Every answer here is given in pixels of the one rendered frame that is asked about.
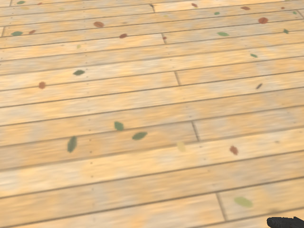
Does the robot right hand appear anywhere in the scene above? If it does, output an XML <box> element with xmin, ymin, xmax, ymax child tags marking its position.
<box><xmin>267</xmin><ymin>217</ymin><xmax>304</xmax><ymax>228</ymax></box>

